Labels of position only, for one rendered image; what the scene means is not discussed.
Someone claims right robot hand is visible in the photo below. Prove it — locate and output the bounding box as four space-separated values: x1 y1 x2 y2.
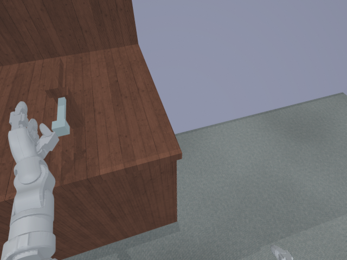
271 245 293 260

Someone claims left robot hand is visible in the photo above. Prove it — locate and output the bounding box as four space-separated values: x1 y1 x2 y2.
8 101 59 163

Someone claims tap lever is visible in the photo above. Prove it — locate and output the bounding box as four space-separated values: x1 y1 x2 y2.
52 97 70 137

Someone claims robot left forearm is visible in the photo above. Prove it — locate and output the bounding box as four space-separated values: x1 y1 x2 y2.
1 157 56 260

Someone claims counter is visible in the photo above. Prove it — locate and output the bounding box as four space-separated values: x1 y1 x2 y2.
0 0 182 260

